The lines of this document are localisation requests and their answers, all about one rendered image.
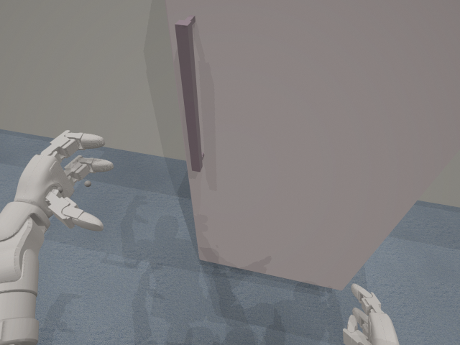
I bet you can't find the left robot hand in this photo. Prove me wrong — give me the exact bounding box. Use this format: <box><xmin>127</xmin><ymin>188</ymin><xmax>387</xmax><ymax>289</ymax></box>
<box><xmin>14</xmin><ymin>130</ymin><xmax>114</xmax><ymax>231</ymax></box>

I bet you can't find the right robot hand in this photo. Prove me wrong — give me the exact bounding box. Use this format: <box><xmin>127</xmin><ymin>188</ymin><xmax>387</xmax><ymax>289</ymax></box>
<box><xmin>343</xmin><ymin>284</ymin><xmax>399</xmax><ymax>345</ymax></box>

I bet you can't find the handle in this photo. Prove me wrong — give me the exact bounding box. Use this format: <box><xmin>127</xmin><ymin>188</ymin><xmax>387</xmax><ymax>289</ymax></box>
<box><xmin>175</xmin><ymin>15</ymin><xmax>204</xmax><ymax>172</ymax></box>

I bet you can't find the left robot forearm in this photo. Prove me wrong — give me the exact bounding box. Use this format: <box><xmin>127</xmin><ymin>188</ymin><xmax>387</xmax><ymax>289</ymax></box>
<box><xmin>0</xmin><ymin>201</ymin><xmax>50</xmax><ymax>345</ymax></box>

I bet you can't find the fridge door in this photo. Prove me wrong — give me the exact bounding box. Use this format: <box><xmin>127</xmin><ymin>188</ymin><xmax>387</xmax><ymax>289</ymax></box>
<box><xmin>166</xmin><ymin>0</ymin><xmax>460</xmax><ymax>290</ymax></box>

